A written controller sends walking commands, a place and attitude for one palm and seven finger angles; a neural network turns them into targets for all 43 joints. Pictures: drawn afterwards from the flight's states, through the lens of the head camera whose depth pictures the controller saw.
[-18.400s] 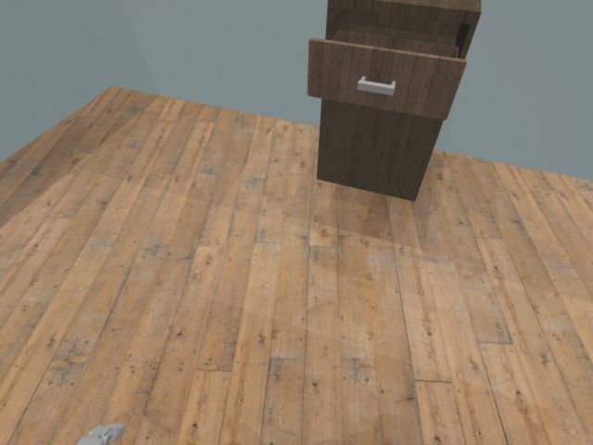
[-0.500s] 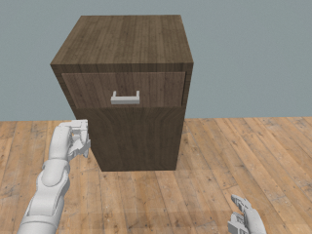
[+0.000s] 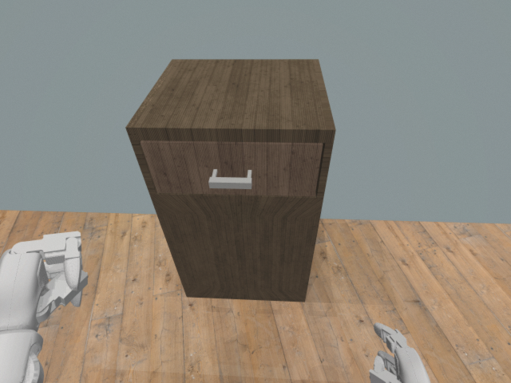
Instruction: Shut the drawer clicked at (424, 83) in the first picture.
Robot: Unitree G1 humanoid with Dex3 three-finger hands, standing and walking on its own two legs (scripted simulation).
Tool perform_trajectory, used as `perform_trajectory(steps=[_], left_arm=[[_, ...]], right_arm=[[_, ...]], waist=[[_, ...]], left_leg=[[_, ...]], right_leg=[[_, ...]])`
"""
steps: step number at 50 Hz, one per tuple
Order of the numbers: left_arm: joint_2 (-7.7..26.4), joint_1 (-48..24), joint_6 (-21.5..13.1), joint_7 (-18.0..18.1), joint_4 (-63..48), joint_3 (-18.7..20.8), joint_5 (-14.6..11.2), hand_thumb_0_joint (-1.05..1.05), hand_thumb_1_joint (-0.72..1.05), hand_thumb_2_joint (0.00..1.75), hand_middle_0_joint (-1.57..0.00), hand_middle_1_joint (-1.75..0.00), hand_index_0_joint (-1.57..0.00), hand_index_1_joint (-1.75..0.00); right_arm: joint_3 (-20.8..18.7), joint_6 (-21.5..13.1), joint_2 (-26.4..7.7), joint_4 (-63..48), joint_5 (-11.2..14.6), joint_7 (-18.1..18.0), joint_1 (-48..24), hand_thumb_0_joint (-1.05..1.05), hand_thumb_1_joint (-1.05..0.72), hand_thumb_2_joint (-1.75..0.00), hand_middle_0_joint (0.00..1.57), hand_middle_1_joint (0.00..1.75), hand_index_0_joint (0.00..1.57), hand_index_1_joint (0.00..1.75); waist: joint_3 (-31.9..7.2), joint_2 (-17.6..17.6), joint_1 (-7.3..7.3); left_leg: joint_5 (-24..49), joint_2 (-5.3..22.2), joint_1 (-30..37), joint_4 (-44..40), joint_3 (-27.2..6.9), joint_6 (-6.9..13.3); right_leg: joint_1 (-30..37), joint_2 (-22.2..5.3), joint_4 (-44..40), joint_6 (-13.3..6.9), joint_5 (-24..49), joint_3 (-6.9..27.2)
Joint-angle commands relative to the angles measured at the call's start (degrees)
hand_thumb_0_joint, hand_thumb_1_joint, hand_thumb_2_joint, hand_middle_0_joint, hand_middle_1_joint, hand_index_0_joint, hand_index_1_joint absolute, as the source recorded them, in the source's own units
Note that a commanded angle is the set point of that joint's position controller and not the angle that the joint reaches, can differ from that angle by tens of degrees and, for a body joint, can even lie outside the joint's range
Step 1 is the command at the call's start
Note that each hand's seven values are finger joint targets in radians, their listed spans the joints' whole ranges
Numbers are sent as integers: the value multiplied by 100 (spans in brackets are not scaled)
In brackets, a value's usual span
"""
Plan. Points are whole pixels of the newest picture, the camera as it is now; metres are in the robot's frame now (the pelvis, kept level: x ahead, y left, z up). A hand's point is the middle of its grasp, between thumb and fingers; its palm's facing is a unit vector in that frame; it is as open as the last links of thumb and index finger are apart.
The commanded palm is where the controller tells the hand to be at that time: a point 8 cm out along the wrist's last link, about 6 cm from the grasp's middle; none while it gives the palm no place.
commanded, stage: draw the hand back to the body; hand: left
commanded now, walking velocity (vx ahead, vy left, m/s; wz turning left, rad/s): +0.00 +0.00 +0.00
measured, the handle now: (231, 178) +0.62 +0.15 -0.05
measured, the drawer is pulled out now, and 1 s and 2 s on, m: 0.00 0.00 0.00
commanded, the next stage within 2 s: step back with the hand held close in 0.20 s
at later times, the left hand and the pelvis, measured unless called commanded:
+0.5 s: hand (82, 260) +0.20 +0.24 +0.17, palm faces +0.35 -0.82 -0.45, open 3.3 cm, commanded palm +0.14 +0.28 +0.17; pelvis +0.00 +0.00 +0.00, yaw -1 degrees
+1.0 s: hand (62, 307) +0.15 +0.24 +0.15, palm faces +0.31 -0.83 -0.46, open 3.3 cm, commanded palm +0.09 +0.29 +0.17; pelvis -0.04 +0.01 -0.01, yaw -1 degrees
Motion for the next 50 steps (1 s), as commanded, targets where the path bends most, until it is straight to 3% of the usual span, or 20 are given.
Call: perform_trajectory(steps=[1, 6, 12, 16, 17, 18, 20, 22, 24, 29, 30, 32, 35, 37, 40, 42, 44, 45, 47, 50], left_arm=[[1006, -117, -430, 98, -1648, 817, -18, 0, 90, 90, -140, -160, -140, -160], [658, -389, -396, 105, -1128, 477, 40, 0, 90, 90, -140, -160, -140, -160], [975, -457, -503, 220, -1563, 748, 77, 0, 90, 90, -140, -160, -140, -160], [927, -328, -478, 225, -1541, 742, 71, 0, 90, 90, -140, -160, -140, -160], [1837, -1228, -821, 276, -2213, 1687, 132, 0, 90, 90, -140, -160, -140, -160], [1359, -493, -867, 233, -1475, 1425, 118, 0, 90, 90, -140, -160, -140, -160], [988, -63, -900, 159, -1194, 1094, 149, 0, 90, 90, -140, -160, -140, -160], [773, 260, -956, 113, -1046, 882, 160, 0, 90, 90, -140, -160, -140, -160], [796, 477, -1002, 109, -1119, 892, 163, 0, 90, 90, -140, -160, -140, -160], [1235, 904, -1091, 171, -1637, 1361, 104, 0, 90, 90, -140, -160, -140, -160], [1384, 880, -1101, 196, -1848, 1483, 95, 0, 90, 90, -140, -160, -140, -160], [1375, 1086, -1093, 215, -1920, 1536, 68, 0, 90, 90, -140, -160, -140, -160], [1364, 1033, -1076, 228, -2152, 1485, 95, 0, 90, 90, -140, -160, -140, -160], [1251, 1116, -1040, 240, -1976, 1420, 111, 0, 90, 90, -140, -160, -140, -160], [1159, 935, -1019, 244, -1854, 1370, 163, 0, 90, 90, -140, -160, -140, -160], [1101, 871, -1017, 259, -1663, 1345, 206, 0, 90, 90, -140, -160, -140, -160], [1078, 758, -1021, 264, -1570, 1311, 217, 0, 90, 90, -140, -160, -140, -160], [1170, 617, -1044, 277, -1746, 1356, 226, 0, 90, 90, -140, -160, -140, -160], [1120, 634, -1092, 308, -1707, 1256, 203, 0, 90, 90, -140, -160, -140, -160], [1232, 571, -1232, 401, -2007, 1270, 209, 0, 90, 90, -140, -160, -140, -160]], right_arm=[[-301, -443, -626, -1004, 31, -37, -888, 0, -90, -90, 20, 30, 20, 30], [-351, -479, -683, -865, 9, -85, -790, 0, -90, -90, 20, 30, 20, 30], [-330, -621, -637, -868, -20, -143, -788, 0, -90, -90, 20, 30, 20, 30], [-302, -687, -615, -824, -33, -139, -805, 0, -90, -90, 20, 30, 20, 30], [-360, -564, -785, -1055, -5, -116, -819, 0, -90, -90, 20, 30, 20, 30], [-380, -488, -680, -859, -57, -128, -733, 0, -90, -90, 20, 30, 20, 30], [-442, -361, -720, -894, -84, -61, -743, 0, -90, -90, 20, 30, 20, 30], [-486, -263, -732, -897, -66, -44, -666, 0, -90, -90, 20, 30, 20, 30], [-554, -173, -746, -954, -43, -42, -615, 0, -90, -90, 20, 30, 20, 30], [-644, -11, -701, -1200, 7, -66, -639, 0, -90, -90, 20, 30, 20, 30], [-649, -5, -731, -1259, 8, -85, -639, 0, -90, -90, 20, 30, 20, 30], [-653, 14, -690, -1321, 20, -95, -618, 0, -90, -90, 20, 30, 20, 30], [-675, -31, -750, -1335, 2, -127, -576, 0, -90, -90, 20, 30, 20, 30], [-683, -61, -733, -1285, -20, -128, -534, 0, -90, -90, 20, 30, 20, 30], [-713, -131, -796, -1256, -56, -144, -545, 0, -90, -90, 20, 30, 20, 30], [-701, -128, -788, -1228, -42, -151, -533, 0, -90, -90, 20, 30, 20, 30], [-711, -116, -778, -1233, -6, -150, -509, 0, -90, -90, 20, 30, 20, 30], [-728, -111, -772, -1249, -10, -152, -504, 0, -90, -90, 20, 30, 20, 30], [-720, -100, -686, -1215, 0, -113, -429, 0, -90, -90, 20, 30, 20, 30], [-733, -121, -687, -1157, -35, -98, -359, 0, -90, -90, 20, 30, 20, 30]], waist=[[-224, 63, 23], [387, -348, -118], [-352, 15, 40], [-197, 99, 47], [175, 115, -236], [305, -206, -258], [310, -212, -273], [0, -138, -314], [-448, -228, -316], [-1320, -431, -235], [-1498, -310, -203], [-1563, -213, -191], [-1446, 239, -222], [-1177, 242, -232], [-767, 194, -248], [-526, -63, -290], [-393, -575, -356], [-428, -719, -386], [-347, -1098, -435], [-382, -832, -504]], left_leg=[[829, 470, 106, -389, -555, -219], [176, 467, 9, -493, -592, -157], [563, 442, 186, -440, -603, -174], [804, 426, 146, -411, -585, -205], [282, 485, -336, -271, -705, -18], [302, 441, -329, -125, -730, -18], [604, 440, -252, -128, -686, -49], [918, 534, -182, -249, -661, -54], [1438, 591, -98, -294, -604, -41], [2723, 710, -117, -173, -592, -48], [2967, 725, -191, -150, -629, -69], [3202, 791, -243, -94, -633, -59], [3311, 958, -389, -149, -753, -20], [2990, 1082, -581, -258, -804, 38], [1723, 1236, -1449, -531, -1001, 175], [710, 1193, -2020, -544, -1023, 240], [-295, 946, -2315, -340, -987, 208], [-540, 786, -2224, -136, -914, 168], [-770, 462, -1664, 443, -729, 16], [-683, 355, -1139, 838, -676, -89]], right_leg=[[-279, -197, -404, -64, 648, 342], [-697, -212, -564, -17, 34, 334], [-257, -253, -366, -55, 387, 345], [-249, -243, -379, -76, 598, 379], [-767, -498, -649, -51, 760, 1164], [-994, -652, -742, -92, 703, 1216], [-1121, -657, -785, -55, 857, 1118], [-1012, -610, -542, 12, 1050, 879], [-749, -552, -281, 113, 1513, 657], [-248, -466, 330, 219, 2425, 443], [-76, -458, 482, 212, 2566, 413], [-111, -436, 670, 234, 2568, 423], [-304, -357, 942, 254, 1911, 430], [-528, -327, 1074, 247, 1222, 427], [-351, -285, 1320, 229, 750, 527], [-220, -343, 1273, 208, 905, 694], [-274, -506, 914, 142, 1089, 1018], [-415, -656, 619, 92, 1052, 1250], [-1300, -1037, -143, -126, 126, 1622], [-1949, -1242, -542, -303, -656, 1638]])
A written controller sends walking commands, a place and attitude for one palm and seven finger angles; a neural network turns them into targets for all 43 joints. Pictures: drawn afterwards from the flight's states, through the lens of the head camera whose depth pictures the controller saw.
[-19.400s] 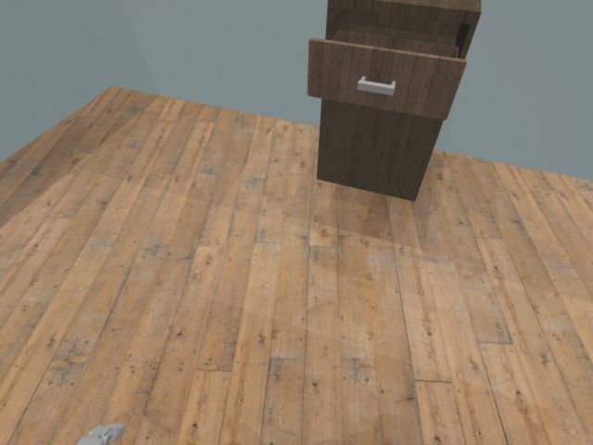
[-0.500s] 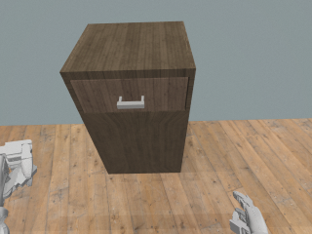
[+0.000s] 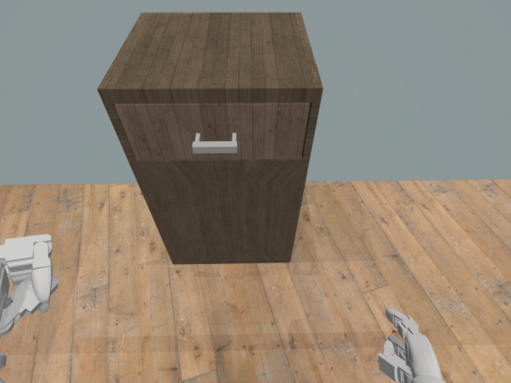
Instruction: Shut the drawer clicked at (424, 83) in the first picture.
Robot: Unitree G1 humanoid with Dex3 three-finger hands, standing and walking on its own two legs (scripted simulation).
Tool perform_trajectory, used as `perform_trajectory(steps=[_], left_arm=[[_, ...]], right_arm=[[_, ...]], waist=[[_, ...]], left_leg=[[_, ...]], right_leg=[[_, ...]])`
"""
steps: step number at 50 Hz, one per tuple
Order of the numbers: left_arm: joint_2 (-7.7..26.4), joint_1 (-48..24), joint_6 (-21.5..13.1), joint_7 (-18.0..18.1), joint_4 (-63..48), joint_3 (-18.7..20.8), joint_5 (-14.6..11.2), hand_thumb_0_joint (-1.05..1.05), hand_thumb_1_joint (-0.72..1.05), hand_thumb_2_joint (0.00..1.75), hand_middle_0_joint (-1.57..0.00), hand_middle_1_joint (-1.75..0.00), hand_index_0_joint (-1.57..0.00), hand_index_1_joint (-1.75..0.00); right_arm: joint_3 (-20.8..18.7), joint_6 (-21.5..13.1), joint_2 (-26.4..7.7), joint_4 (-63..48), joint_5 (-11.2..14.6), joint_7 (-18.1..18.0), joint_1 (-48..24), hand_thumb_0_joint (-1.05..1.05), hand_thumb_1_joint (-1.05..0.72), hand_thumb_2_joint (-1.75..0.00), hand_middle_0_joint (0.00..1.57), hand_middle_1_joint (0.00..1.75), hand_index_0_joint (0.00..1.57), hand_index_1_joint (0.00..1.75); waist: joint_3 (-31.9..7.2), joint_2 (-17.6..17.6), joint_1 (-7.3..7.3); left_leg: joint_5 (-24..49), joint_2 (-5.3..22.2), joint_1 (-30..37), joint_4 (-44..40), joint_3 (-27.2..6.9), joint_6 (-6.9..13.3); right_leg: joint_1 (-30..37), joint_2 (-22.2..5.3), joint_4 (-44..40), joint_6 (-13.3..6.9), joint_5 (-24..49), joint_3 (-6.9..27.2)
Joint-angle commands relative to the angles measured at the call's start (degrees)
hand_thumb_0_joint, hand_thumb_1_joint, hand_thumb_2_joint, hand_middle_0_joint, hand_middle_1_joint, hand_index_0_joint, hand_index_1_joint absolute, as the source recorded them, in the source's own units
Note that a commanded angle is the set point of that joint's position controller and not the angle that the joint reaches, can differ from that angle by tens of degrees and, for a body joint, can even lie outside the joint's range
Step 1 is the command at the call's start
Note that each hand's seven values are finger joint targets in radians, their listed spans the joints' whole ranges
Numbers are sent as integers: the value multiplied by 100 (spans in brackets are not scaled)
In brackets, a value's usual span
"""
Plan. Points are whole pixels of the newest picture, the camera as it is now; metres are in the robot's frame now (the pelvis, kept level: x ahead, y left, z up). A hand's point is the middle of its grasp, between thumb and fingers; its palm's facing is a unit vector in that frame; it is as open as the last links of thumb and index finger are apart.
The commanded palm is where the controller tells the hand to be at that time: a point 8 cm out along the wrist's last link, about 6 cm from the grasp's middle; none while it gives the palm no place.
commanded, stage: step back with the hand held close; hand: left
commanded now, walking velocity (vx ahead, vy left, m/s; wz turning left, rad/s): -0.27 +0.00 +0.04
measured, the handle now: (215, 142) +0.66 +0.14 -0.04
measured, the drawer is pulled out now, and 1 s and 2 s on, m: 0.00 0.00 0.00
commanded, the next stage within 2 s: stop stepping back and stand still in 0.58 s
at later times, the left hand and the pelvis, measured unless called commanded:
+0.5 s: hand (53, 339) +0.14 +0.21 +0.16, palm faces +0.16 -0.86 -0.48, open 3.3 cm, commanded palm +0.05 +0.27 +0.18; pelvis -0.09 +0.00 +0.00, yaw -3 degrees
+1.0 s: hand out of the picture -0.02 +0.21 +0.17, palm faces +0.32 -0.85 -0.41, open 3.3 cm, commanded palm -0.09 +0.26 +0.18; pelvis -0.22 -0.02 +0.00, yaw +0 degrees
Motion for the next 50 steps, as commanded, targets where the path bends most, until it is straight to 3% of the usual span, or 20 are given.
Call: perform_trajectory(steps=[1, 4, 6, 9, 13, 18, 21, 25, 28, 29, 31, 32, 34, 36, 42, 45, 47, 48, 49, 50], left_arm=[[1100, -45, -475, 261, -1334, 725, -35, 0, 90, 90, -140, -160, -140, -160], [1184, 46, -584, 298, -1565, 807, 20, 0, 90, 90, -140, -160, -140, -160], [1269, 71, -639, 292, -1635, 1020, 176, 0, 90, 90, -140, -160, -140, -160], [1247, -150, -626, 314, -1656, 1086, 225, 0, 90, 90, -140, -160, -140, -160], [976, 364, -616, 253, -1274, 852, 65, 0, 90, 90, -140, -160, -140, -160], [1022, 120, -702, 150, -1668, 581, -49, 0, 90, 90, -140, -160, -140, -160], [1250, 152, -683, 115, -2126, 706, -91, 0, 90, 90, -140, -160, -140, -160], [1835, 843, -535, 159, -2486, 1501, -345, 0, 90, 90, -140, -160, -140, -160], [1853, 1160, -496, 92, -2331, 1777, -536, 0, 90, 90, -140, -160, -140, -160], [1900, 1122, -536, 89, -2222, 1876, -564, 0, 90, 90, -140, -160, -140, -160], [1751, 883, -535, 98, -1761, 1702, -609, 0, 90, 90, -140, -160, -140, -160], [1534, 830, -417, 146, -1285, 1593, -508, 0, 90, 90, -140, -160, -140, -160], [1261, 676, -234, 63, -657, 1449, -332, 0, 90, 90, -140, -160, -140, -160], [966, 161, -190, 99, -349, 878, -162, 0, 90, 90, -140, -160, -140, -160], [790, -1010, -30, 355, -772, 92, 167, 0, 90, 90, -140, -160, -140, -160], [1397, -740, -214, 424, -1860, 657, 161, 0, 90, 90, -140, -160, -140, -160], [1432, -354, -416, 411, -2162, 897, 134, 0, 90, 90, -140, -160, -140, -160], [1476, -121, -442, 392, -2089, 1053, 139, 0, 90, 90, -140, -160, -140, -160], [1469, 141, -433, 370, -2027, 1160, 131, 0, 90, 90, -140, -160, -140, -160], [1513, 268, -393, 343, -1977, 1254, 105, 0, 90, 90, -140, -160, -140, -160]], right_arm=[[-301, -276, -662, -799, 0, -55, -259, 0, -90, -90, 20, 30, 20, 30], [-250, -365, -748, -864, 4, -125, -366, 0, -90, -90, 20, 30, 20, 30], [-261, -486, -808, -920, -33, -187, -468, 0, -90, -90, 20, 30, 20, 30], [-300, -607, -724, -827, -157, -171, -331, 0, -90, -90, 20, 30, 20, 30], [-339, -750, -670, -586, -131, -85, -167, 0, -90, -90, 20, 30, 20, 30], [-304, -955, -671, -212, -189, 31, -52, 0, -90, -90, 20, 30, 20, 30], [-275, -989, -606, -253, -210, 150, -40, 0, -90, -90, 20, 30, 20, 30], [-223, -904, -620, -537, -243, 201, -331, 0, -90, -90, 20, 30, 20, 30], [-161, -670, -567, -778, -202, 213, -755, 0, -90, -90, 20, 30, 20, 30], [-176, -526, -547, -809, -155, 192, -810, 0, -90, -90, 20, 30, 20, 30], [-248, -421, -486, -657, 68, 150, -655, 0, -90, -90, 20, 30, 20, 30], [-382, -377, -550, -434, 55, 160, -678, 0, -90, -90, 20, 30, 20, 30], [-265, -298, -189, -396, 24, 94, -744, 0, -90, -90, 20, 30, 20, 30], [-67, -286, -199, -548, 74, -40, -946, 0, -90, -90, 20, 30, 20, 30], [-173, -634, -607, -429, 59, -238, -330, 0, -90, -90, 20, 30, 20, 30], [-217, -739, -712, -602, 40, -205, -245, 0, -90, -90, 20, 30, 20, 30], [-179, -844, -705, -698, 48, -124, -127, 0, -90, -90, 20, 30, 20, 30], [-201, -912, -640, -645, 47, -40, -35, 0, -90, -90, 20, 30, 20, 30], [-166, -934, -436, -563, -2, -16, -44, 0, -90, -90, 20, 30, 20, 30], [-196, -962, -466, -511, -30, 3, 3, 0, -90, -90, 20, 30, 20, 30]], waist=[[-425, -515, -163], [-543, 345, -125], [-653, 1194, -9], [-550, 878, 2], [-609, 214, 16], [-1706, 659, 74], [-2383, 974, 92], [-2735, 1123, 275], [-2049, 936, 292], [-1613, 279, 217], [-858, -1769, 160], [-313, -1585, 113], [-236, -1028, -99], [70, -533, -110], [-154, -1435, 16], [-738, -436, 35], [-974, 875, 49], [-1035, 1025, 47], [-905, 1570, -5], [-730, 1544, -12]], left_leg=[[-548, 408, 379, -133, -852, -135], [-580, 884, -101, -1239, -1361, 48], [-1808, 1624, -1374, -2347, -2172, 319], [-1753, 1989, -1667, -2544, -2406, 567], [-374, 1722, -25, -2190, -1972, 399], [3573, 1507, 2779, -1505, -1461, -21], [4917, 1430, 3709, -1218, -1167, -88], [3521, 1547, 2688, -1561, -1075, -21], [958, 1365, 969, -1749, -764, -244], [-112, 1003, 580, -965, -485, -405], [-1194, -35, 209, 2429, -365, -748], [-1342, -60, -660, 3541, -685, -694], [-957, 224, -1147, 3173, -511, -692], [-745, 387, -564, 1966, -174, -581], [-644, 156, 340, 11, 80, -178], [660, 608, 1272, -1175, -380, -3], [2345, 1324, 1974, -953, -1242, 233], [3021, 1437, 2302, -841, -1200, 226], [3040, 1368, 2008, -982, -1134, 237], [2175, 1432, 1572, -1215, -1146, 203]], right_leg=[[-387, -1122, -1329, -363, -639, 1400], [345, -413, -510, 1, -98, 666], [1587, 118, 973, 174, 88, 296], [1425, 172, 2224, 158, -726, 476], [389, 157, 1444, 130, -1450, 291], [-442, 184, 366, 146, -1503, 166], [-525, 243, 467, 188, -1471, 147], [346, 198, 366, 103, -1628, 59], [1207, -5, -597, 1, -935, -57], [892, -478, -1372, -134, -594, 305], [-1092, -2498, -2596, -830, -1186, 2349], [-1075, -2382, -2330, -730, -518, 1832], [-380, -1685, -1379, -412, 1840, 761], [-217, -1389, -1098, -475, 2375, 683], [738, -1394, -1153, 189, 1693, 992], [1049, -1006, -263, 334, 1598, 691], [199, -482, 619, 434, 732, 296], [-155, -341, 811, 426, 58, 102], [-181, -309, 647, 265, -670, -114], [-18, -245, 742, 199, -1082, -220]])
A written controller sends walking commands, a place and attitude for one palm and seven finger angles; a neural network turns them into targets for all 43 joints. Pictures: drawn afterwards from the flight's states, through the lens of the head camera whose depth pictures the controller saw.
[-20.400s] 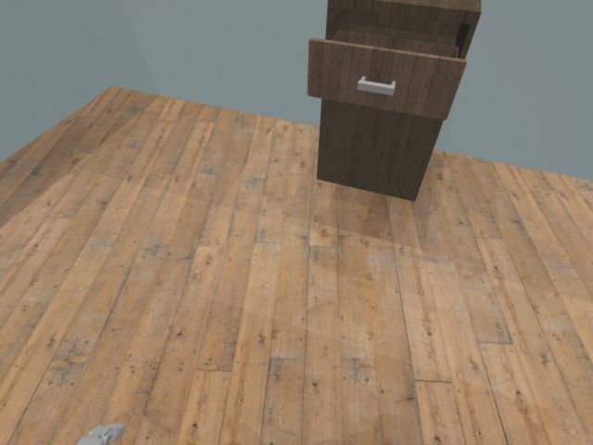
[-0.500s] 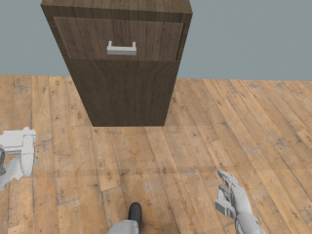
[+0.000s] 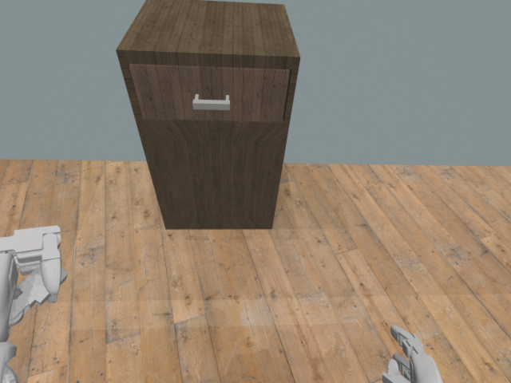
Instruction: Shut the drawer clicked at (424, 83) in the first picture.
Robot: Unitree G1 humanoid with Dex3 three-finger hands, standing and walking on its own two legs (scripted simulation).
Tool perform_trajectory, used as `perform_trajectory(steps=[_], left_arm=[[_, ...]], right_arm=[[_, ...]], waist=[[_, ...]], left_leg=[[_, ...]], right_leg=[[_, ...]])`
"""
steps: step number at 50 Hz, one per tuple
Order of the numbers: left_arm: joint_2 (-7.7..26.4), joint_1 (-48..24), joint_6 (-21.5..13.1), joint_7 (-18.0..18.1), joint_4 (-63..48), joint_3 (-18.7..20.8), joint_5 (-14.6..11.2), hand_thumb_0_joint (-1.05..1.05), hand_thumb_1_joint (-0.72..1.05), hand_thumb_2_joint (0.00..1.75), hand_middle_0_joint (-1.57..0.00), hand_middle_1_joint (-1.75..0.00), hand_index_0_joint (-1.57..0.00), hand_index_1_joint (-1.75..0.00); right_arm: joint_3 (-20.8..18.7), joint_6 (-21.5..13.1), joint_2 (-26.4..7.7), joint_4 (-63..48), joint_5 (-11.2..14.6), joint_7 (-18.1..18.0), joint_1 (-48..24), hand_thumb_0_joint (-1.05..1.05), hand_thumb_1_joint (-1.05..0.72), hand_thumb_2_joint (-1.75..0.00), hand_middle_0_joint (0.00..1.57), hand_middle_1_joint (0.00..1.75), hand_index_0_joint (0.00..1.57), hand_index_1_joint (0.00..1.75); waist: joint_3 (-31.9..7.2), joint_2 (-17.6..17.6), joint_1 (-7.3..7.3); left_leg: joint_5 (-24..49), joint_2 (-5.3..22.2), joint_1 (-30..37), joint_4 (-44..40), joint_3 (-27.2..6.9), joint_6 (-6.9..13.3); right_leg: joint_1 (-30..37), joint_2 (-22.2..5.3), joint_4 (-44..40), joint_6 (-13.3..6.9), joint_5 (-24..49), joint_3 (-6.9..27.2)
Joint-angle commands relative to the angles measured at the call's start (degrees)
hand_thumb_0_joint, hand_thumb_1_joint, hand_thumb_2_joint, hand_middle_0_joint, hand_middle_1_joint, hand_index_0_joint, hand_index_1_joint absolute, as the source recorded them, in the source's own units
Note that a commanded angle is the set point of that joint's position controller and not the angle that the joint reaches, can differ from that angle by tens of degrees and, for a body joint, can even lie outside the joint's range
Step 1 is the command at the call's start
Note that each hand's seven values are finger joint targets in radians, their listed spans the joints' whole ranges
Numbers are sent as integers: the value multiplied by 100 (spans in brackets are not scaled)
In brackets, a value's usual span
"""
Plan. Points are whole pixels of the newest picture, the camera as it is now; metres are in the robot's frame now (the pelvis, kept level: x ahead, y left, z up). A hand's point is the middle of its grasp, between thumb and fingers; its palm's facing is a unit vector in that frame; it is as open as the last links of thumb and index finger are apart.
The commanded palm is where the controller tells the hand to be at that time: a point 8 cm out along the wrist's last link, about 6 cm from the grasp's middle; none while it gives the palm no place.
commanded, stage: stop stepping back and stand still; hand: left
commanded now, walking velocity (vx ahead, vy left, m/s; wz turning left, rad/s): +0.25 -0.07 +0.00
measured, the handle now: (211, 101) +0.88 +0.16 -0.05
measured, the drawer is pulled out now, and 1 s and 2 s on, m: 0.00 0.00 0.00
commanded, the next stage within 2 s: let the arm hang, fingers relaxed in 0.54 s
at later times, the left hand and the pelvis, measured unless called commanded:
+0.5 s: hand out of the picture +0.16 +0.25 +0.19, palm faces +0.38 -0.81 -0.45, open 3.3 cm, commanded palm +0.08 +0.30 +0.18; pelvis -0.04 +0.02 +0.00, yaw +1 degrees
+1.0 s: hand out of the picture +0.03 +0.21 -0.17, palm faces +0.08 -0.97 -0.23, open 3.4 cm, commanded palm none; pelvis -0.04 +0.00 +0.00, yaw +3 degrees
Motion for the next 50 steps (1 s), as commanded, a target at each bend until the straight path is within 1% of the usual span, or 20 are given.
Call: perform_trajectory(steps=[1, 4, 7, 12, 15, 17, 19, 20, 22, 25, 30, 31, 32, 33, 35, 37, 40, 44, 47, 50], left_arm=[[1190, 442, -511, 138, -1558, 1278, -77, 0, 90, 90, -140, -160, -140, -160], [904, 381, -481, 169, -642, 1196, -83, 0, 90, 90, -140, -160, -140, -160], [890, 154, -390, 136, -45, 959, -70, 0, 90, 90, -140, -160, -140, -160], [737, -478, -509, 66, -394, 617, 28, 0, 90, 90, -140, -160, -140, -160], [1011, -1000, -609, 178, -1396, 632, 81, 0, 90, 90, -140, -160, -140, -160], [1011, -812, -659, 219, -1768, 702, 66, 0, 90, 90, -140, -160, -140, -160], [991, -789, -813, 310, -2412, 846, 127, 0, 90, 90, -140, -160, -140, -160], [1187, -612, -837, 330, -2198, 1016, 159, 0, 90, 90, -140, -160, -140, -160], [1201, -113, -796, 230, -1673, 1330, 36, 0, 90, 90, -140, -160, -140, -160], [901, 508, -649, 189, -1161, 1335, -36, 0, 90, 90, -140, -160, -140, -160], [782, 401, -481, 162, -703, 1028, -41, 0, 90, 90, -140, -160, -140, -160], [877, 291, -451, 158, -747, 1027, -52, 0, 90, 90, -140, -160, -140, -160], [18, -126, 544, -615, 3758, -1017, 505, 0, 90, 90, -140, -160, -140, -160], [33, -375, 881, -755, 3851, -1023, 415, 0, 90, 90, -136, -156, -136, -156], [-205, -932, 926, -777, 4132, -1144, 347, 0, 90, 90, -128, -147, -128, -147], [-266, -1123, 926, -742, 4725, -1238, 315, 0, 90, 90, -120, -138, -120, -138], [-172, -1370, 1004, -717, 5818, -1357, 352, 0, 90, 90, -108, -125, -108, -125], [-227, -1666, 1075, -720, 7114, -1447, 228, 0, 90, 90, -92, -108, -92, -108], [-381, -1512, 1073, -699, 7723, -1398, 254, 0, 90, 90, -80, -95, -80, -95], [-214, -1762, 1027, -719, 8141, -1452, 253, 0, 90, 90, -68, -82, -68, -82]], right_arm=[[-164, -499, -485, -875, -19, 102, -390, 0, -90, -90, 20, 30, 20, 30], [-198, -491, -618, -771, 24, 52, -437, 0, -90, -90, 20, 30, 20, 30], [-323, -327, -590, -816, 34, 56, -577, 0, -90, -90, 20, 30, 20, 30], [-145, -217, -430, -641, -78, 16, -477, 0, -90, -90, 20, 30, 20, 30], [-136, -408, -431, -658, -140, -117, -616, 0, -90, -90, 20, 30, 20, 30], [-138, -556, -476, -659, -189, -178, -443, 0, -90, -90, 20, 30, 20, 30], [-107, -662, -591, -745, -190, -103, -347, 0, -90, -90, 20, 30, 20, 30], [-70, -679, -383, -744, -212, -94, -351, 0, -90, -90, 20, 30, 20, 30], [-218, -708, -473, -640, -106, 53, -346, 0, -90, -90, 20, 30, 20, 30], [-259, -614, -405, -680, -37, 140, -361, 0, -90, -90, 20, 30, 20, 30], [-223, -395, -477, -778, -48, 76, -424, 0, -90, -90, 20, 30, 20, 30], [-223, -348, -407, -794, -33, 75, -471, 0, -90, -90, 20, 30, 20, 30], [-318, -382, -725, 296, -50, 541, -595, 0, -90, -90, 20, 30, 20, 30], [-209, -50, -215, 56, 25, 546, -366, 0, -90, -90, 20, 30, 20, 30], [-268, 144, -370, 439, -50, 534, 36, 0, -90, -90, 20, 30, 20, 30], [-236, 310, -515, 349, -158, 562, 71, 0, -90, -90, 20, 30, 20, 30], [-252, 415, -703, 559, -243, 499, -153, 0, -90, -90, 20, 30, 20, 30], [-144, 508, -548, 1124, -232, 420, -255, 0, -90, -90, 20, 30, 20, 30], [-206, 596, -448, 1304, -248, 391, -293, 0, -90, -90, 20, 30, 20, 30], [-226, 666, -394, 1529, -225, 382, 10, 0, -90, -90, 20, 30, 20, 30]], waist=[[-310, 1940, 83], [153, 1041, 114], [500, -1516, 219], [223, -364, -40], [31, -492, -14], [-100, 602, -42], [-27, 3321, 0], [244, 2728, -68], [-58, 1552, 68], [-36, 1770, 121], [41, 794, 56], [147, -139, 32], [-454, -650, -31], [-775, -682, -110], [-799, -917, -201], [-601, -1365, -76], [-544, -957, 34], [70, 1496, 86], [87, 1807, 158], [166, 1018, 33]], left_leg=[[1290, 1263, -114, -908, -1133, 782], [-1930, 980, -1761, -630, -736, 612], [-1553, -14, -2675, 3187, -155, 212], [-625, 359, -1410, 2661, -109, 202], [-624, 237, -133, 1164, 224, 281], [-748, 155, 650, 93, 83, 310], [-2528, 2029, 672, -1862, -3038, 1039], [-1958, 2324, 80, -2006, -3437, 1343], [-1335, 1995, -228, -1607, -2338, 1144], [-978, 1456, -907, -1329, -956, 821], [-1544, 936, -1716, -305, -292, 394], [-1301, 506, -1718, 649, -29, 230], [-353, 376, -2205, 2073, 66, 6], [-1469, 500, -1767, 1814, -244, -27], [-777, 360, -1151, 1701, -137, -41], [708, 265, -1079, 1338, -185, 148], [1929, 434, -483, 875, -356, 224], [1218, 705, -731, -107, -603, 336], [-650, 625, -1050, -498, -627, 275], [-840, 479, -727, -295, -447, 182]], right_leg=[[6, 107, 251, 74, -710, -99], [1035, 78, -561, -20, -552, 109], [277, -1830, -2872, -1001, -3257, 3645], [-784, -1353, -2365, -917, -2008, 1523], [-1106, -1242, -2130, -815, -2325, 1057], [-1264, -835, -1086, -600, -2193, 737], [-2091, 188, 1932, -85, -1707, -114], [-2027, 96, 2827, -95, -1345, 301], [-1586, -138, 2870, -7, -872, 395], [-528, -159, 1413, 52, -365, -47], [955, 22, -808, -62, -584, -59], [596, -513, -1616, -306, -870, 973], [549, -1950, -738, -627, 3484, 1224], [493, -1920, -446, -733, 4907, 1137], [-166, -1480, -404, -644, 2343, 801], [263, -1019, -10, -431, 3448, 246], [174, -791, -4, -161, 3028, 112], [153, -402, -445, -8, 471, 71], [410, -368, -1007, -102, -260, 103], [29, -566, -1602, -239, -836, 354]])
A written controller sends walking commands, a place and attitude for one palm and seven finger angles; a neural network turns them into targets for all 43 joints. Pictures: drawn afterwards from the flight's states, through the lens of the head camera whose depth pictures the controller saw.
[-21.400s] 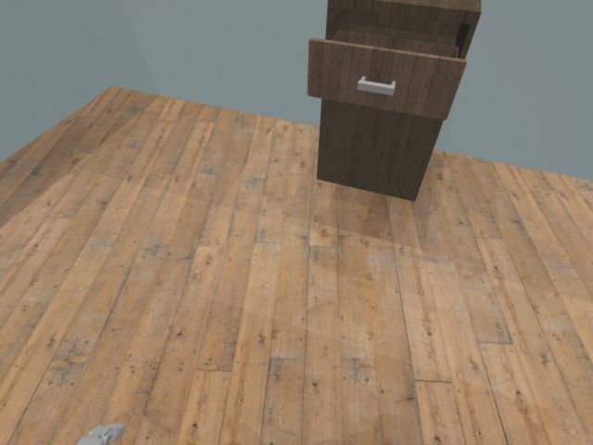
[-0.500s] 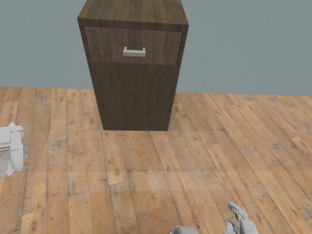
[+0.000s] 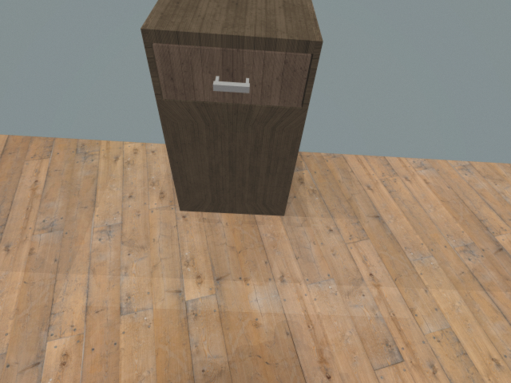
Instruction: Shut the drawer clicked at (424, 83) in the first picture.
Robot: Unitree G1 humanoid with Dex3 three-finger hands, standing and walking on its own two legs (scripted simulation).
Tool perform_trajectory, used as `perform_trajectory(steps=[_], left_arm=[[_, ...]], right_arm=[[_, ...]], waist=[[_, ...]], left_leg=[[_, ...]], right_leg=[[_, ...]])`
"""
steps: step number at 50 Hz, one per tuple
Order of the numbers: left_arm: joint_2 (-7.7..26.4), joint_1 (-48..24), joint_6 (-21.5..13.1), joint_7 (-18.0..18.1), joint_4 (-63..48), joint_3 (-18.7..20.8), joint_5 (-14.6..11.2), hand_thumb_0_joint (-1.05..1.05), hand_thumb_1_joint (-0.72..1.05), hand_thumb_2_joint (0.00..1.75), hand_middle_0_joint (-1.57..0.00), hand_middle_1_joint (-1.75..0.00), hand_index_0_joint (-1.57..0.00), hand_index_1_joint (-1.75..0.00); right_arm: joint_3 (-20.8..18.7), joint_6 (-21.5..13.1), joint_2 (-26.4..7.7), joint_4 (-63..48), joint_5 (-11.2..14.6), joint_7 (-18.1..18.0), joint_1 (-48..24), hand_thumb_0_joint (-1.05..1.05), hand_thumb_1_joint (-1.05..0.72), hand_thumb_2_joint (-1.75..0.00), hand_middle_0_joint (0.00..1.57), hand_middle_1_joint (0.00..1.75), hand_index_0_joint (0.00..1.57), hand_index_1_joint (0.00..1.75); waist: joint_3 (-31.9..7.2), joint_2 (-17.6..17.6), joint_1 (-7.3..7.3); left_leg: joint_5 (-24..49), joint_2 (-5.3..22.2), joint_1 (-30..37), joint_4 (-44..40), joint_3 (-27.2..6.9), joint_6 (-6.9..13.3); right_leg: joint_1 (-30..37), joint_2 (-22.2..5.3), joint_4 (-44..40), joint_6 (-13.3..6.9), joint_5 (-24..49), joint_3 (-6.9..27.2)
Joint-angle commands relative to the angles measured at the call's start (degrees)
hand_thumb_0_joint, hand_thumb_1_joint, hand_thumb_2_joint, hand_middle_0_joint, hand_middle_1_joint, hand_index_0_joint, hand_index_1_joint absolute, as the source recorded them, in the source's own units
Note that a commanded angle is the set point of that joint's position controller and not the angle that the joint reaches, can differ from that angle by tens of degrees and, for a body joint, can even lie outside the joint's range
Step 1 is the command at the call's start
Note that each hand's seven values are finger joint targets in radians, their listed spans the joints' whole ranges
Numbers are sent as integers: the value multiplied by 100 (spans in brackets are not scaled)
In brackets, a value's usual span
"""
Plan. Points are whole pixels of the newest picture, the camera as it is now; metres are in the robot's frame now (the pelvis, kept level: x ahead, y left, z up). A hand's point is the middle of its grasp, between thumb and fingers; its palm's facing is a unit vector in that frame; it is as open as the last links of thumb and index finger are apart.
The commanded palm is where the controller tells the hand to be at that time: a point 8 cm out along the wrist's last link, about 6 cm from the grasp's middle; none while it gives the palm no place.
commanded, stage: let the arm hang, fingers relaxed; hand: left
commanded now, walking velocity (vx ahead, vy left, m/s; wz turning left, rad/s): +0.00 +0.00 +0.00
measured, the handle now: (232, 83) +0.93 +0.12 -0.04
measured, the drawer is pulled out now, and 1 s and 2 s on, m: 0.00 0.00 0.00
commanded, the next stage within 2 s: look to check the result in 0.74 s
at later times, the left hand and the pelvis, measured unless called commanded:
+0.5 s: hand out of the picture +0.03 +0.18 -0.16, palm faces -0.02 -0.98 -0.20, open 7.1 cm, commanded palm none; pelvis +0.01 +0.01 +0.01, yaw -2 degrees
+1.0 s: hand out of the picture +0.02 +0.17 -0.17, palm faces +0.00 -0.99 -0.17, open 7.3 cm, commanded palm none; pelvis +0.02 +0.01 +0.01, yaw -3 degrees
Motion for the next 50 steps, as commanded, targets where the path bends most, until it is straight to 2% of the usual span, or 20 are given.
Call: perform_trajectory(steps=[1, 3, 7, 9, 10, 12, 19, 29, 36, 45, 50], left_arm=[[618, -48, -196, -27, 137, 53, -1, 0, 90, 90, -64, -78, -64, -78], [609, -122, -211, -33, 359, 24, -14, 0, 90, 90, -56, -69, -56, -69], [590, -41, -252, -27, 819, -10, -39, 0, 90, 90, -40, -52, -40, -52], [541, 18, -259, -10, 1010, -31, -48, 0, 90, 90, -32, -43, -32, -43], [530, 70, -272, -3, 1098, -43, -54, 0, 90, 90, -28, -39, -28, -39], [400, 133, -264, 20, 1262, -75, -64, 0, 90, 90, -20, -30, -20, -30], [192, 200, -245, 72, 1558, -97, -64, 0, 90, 90, -20, -30, -20, -30], [22, 205, -227, 86, 1663, -63, -56, 0, 90, 90, -20, -30, -20, -30], [4, 254, -256, 90, 1675, -49, -50, 0, 90, 90, -20, -30, -20, -30], [-10, 320, -265, 99, 1711, -54, -47, 0, 90, 90, -20, -30, -20, -30], [3, 326, -281, 97, 1714, -50, -42, 0, 90, 90, -20, -30, -20, -30]], right_arm=[[-188, -94, -513, -173, 30, -42, 105, 0, -90, -90, 20, 30, 20, 30], [-185, -117, -522, 20, 34, -53, 281, 0, -90, -90, 20, 30, 20, 30], [-172, -202, -585, 312, 72, -96, 350, 0, -90, -90, 20, 30, 20, 30], [-151, -231, -526, 457, 92, -113, 419, 0, -90, -90, 20, 30, 20, 30], [-141, -245, -539, 532, 105, -120, 455, 0, -90, -90, 20, 30, 20, 30], [-100, -250, -399, 685, 106, -136, 495, 0, -90, -90, 20, 30, 20, 30], [-71, -230, -146, 1021, 102, -156, 619, 0, -90, -90, 20, 30, 20, 30], [-84, -231, 51, 1176, 90, -187, 714, 0, -90, -90, 20, 30, 20, 30], [-115, -252, 52, 1183, 100, -195, 754, 0, -90, -90, 20, 30, 20, 30], [-124, -250, 42, 1199, 114, -203, 736, 0, -90, -90, 20, 30, 20, 30], [-136, -256, 6, 1190, 114, -208, 731, 0, -90, -90, 20, 30, 20, 30]], waist=[[-203, 489, -90], [-212, 275, -120], [-241, 193, -57], [-222, 112, -42], [-305, 178, -23], [-238, 92, -21], [-11, 72, -16], [193, 318, -18], [0, 175, -22], [132, 279, -33], [72, 199, -43]], left_leg=[[-900, 115, 124, -935, -249, 251], [-624, 161, 338, -993, -271, 270], [-78, 272, 460, -1199, -324, 281], [259, 299, 540, -1234, -273, 271], [503, 308, 619, -1207, -253, 265], [612, 315, 685, -1253, -221, 263], [607, 282, 677, -1332, -110, 235], [292, 262, 525, -1439, -84, 223], [529, 278, 721, -1347, -51, 243], [569, 263, 761, -1353, -40, 231], [573, 272, 813, -1344, -38, 234]], right_leg=[[-193, -497, -1481, -161, -1133, 921], [-290, -493, -1495, -157, -982, 851], [-3, -452, -1391, -125, -219, 756], [82, -460, -1337, -108, 91, 708], [181, -453, -1299, -103, 289, 711], [177, -464, -1291, -83, 396, 693], [165, -451, -1321, -48, 378, 694], [132, -394, -1320, -39, 237, 697], [155, -420, -1307, -48, 411, 699], [87, -409, -1338, -51, 423, 721], [101, -407, -1369, -56, 441, 742]])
